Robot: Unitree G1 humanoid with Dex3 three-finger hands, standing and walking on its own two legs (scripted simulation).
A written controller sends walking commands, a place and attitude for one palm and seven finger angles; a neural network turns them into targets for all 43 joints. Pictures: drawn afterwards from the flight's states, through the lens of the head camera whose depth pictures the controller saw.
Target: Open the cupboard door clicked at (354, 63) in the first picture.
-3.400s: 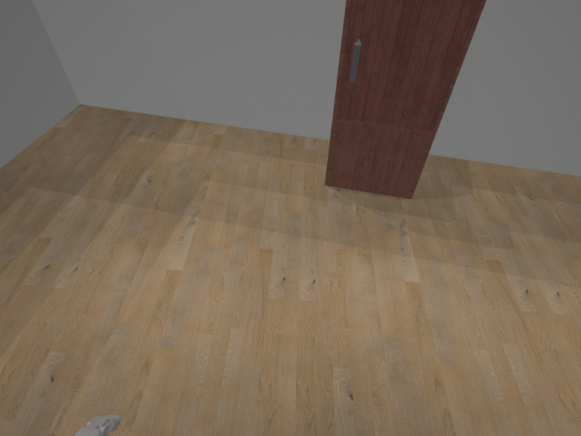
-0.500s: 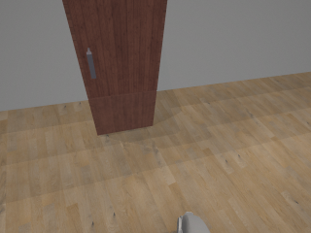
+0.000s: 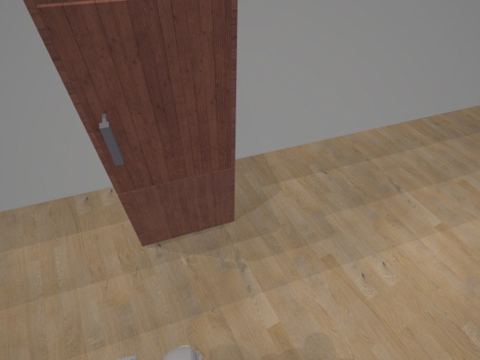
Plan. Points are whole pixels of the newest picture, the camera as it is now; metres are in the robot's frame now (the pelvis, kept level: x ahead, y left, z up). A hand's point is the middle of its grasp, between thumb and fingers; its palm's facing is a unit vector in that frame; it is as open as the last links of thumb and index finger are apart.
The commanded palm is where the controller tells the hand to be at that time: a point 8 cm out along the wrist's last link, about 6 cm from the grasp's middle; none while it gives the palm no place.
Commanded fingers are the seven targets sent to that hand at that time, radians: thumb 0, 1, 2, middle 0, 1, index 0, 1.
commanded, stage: turn to face it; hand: left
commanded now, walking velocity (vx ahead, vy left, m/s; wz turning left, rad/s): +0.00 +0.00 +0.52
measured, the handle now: (111, 139) +0.68 +0.37 -0.08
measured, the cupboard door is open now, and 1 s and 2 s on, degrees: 0 0 0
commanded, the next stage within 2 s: take the last steps up to it in 0.58 s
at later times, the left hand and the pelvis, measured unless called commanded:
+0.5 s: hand out of the picture +0.06 +0.25 -0.16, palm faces +0.23 -0.94 -0.25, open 7.4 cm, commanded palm none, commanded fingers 0.00 0.90 0.90 -0.20 -0.30 -0.20 -0.30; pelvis +0.03 +0.03 +0.01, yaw +11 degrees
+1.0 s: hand out of the picture -0.04 +0.13 -0.15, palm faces +0.41 -0.89 -0.20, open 7.3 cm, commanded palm none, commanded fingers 0.00 0.90 0.90 -0.20 -0.30 -0.20 -0.30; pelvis +0.05 -0.01 +0.02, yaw +20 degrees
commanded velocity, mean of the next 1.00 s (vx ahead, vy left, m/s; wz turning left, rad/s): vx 0.10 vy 0.00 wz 0.23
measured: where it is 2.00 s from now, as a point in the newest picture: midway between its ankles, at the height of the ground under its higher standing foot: outside the picture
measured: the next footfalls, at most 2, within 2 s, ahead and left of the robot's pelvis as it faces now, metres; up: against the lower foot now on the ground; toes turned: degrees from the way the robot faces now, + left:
left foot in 0.10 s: +0.11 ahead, +0.14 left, +0.00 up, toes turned +13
right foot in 0.64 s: +0.09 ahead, -0.11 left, +0.00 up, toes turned +11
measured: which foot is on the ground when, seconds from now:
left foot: up 0.00-0.08, down 0.10-0.64, up 0.66-1.00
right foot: down 0.00-0.12, up 0.14-0.62, down 0.64-1.00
